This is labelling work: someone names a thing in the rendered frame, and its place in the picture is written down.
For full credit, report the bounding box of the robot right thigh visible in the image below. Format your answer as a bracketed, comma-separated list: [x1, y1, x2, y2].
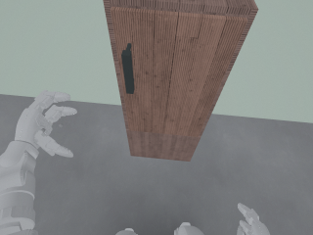
[174, 225, 204, 235]

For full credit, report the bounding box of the cupboard door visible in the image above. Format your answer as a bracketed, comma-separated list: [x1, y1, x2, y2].
[111, 7, 247, 137]

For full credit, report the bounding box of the handle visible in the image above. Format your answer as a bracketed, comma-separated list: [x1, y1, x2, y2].
[121, 43, 135, 94]

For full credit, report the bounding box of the robot right shin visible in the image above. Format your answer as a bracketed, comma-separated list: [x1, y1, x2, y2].
[179, 222, 191, 228]

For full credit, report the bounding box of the robot left hand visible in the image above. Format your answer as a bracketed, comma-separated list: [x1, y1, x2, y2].
[15, 89, 77, 158]

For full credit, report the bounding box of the robot left forearm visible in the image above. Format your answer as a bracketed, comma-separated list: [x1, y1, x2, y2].
[0, 140, 39, 235]

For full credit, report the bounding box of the robot right hand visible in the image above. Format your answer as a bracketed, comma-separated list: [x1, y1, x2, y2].
[237, 203, 270, 235]

